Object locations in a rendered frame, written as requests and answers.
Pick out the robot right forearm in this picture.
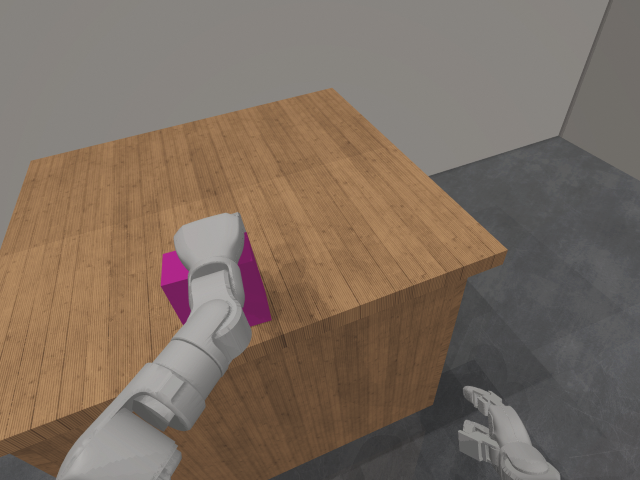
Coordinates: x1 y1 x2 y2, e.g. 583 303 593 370
498 442 561 480

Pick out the robot left hand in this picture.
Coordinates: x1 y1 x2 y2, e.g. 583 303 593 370
174 212 246 308

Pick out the robot right hand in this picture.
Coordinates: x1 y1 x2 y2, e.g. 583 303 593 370
458 386 532 476

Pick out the robot left upper arm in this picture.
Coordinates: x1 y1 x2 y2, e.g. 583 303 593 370
61 408 182 480

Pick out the robot left forearm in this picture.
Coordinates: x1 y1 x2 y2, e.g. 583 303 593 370
56 257 252 480

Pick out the table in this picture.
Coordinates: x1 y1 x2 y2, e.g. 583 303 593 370
0 88 508 480

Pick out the sponge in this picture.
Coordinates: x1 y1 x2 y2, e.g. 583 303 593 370
161 232 272 327

